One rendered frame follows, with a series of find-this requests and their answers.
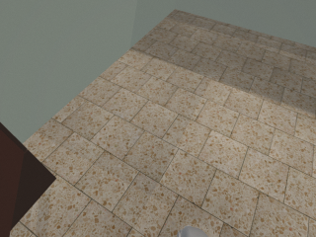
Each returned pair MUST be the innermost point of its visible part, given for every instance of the cupboard door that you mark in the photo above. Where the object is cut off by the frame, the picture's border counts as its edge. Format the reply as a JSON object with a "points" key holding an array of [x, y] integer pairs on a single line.
{"points": [[11, 161]]}

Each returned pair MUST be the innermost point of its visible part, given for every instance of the robot right thigh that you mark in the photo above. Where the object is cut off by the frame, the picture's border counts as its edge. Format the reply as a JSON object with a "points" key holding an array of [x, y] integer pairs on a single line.
{"points": [[191, 232]]}

